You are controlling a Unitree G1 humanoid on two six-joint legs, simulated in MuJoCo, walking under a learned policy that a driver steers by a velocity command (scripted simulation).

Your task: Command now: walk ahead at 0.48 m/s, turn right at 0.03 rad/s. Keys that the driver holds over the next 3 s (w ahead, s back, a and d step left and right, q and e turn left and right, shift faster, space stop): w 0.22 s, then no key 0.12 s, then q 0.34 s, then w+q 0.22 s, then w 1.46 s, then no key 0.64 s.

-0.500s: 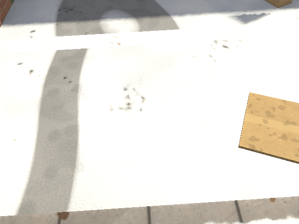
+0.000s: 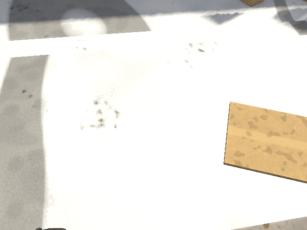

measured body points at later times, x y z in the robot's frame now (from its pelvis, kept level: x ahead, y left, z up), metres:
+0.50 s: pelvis +0.24 -0.05 +0.00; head +0.26 -0.05 +0.45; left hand +0.33 +0.22 -0.12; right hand +0.38 -0.31 -0.12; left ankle +0.32 +0.11 -0.69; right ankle +0.23 -0.13 -0.74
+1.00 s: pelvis +0.36 +0.03 -0.01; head +0.38 +0.06 +0.44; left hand +0.49 +0.34 -0.10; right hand +0.49 -0.24 -0.10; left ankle +0.27 +0.10 -0.74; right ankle +0.49 -0.12 -0.69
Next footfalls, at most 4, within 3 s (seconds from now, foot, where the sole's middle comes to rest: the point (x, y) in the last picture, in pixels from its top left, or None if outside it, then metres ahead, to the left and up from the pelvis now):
0.14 right None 0.27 -0.14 -0.78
0.70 left None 0.31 0.11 -0.78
1.30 right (153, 192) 0.70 -0.07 -0.93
1.78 left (100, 153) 0.95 0.21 -0.93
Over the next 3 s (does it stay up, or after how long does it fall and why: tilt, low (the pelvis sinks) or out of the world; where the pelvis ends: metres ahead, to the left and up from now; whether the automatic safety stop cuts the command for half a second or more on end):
stays up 1.28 0.18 -0.16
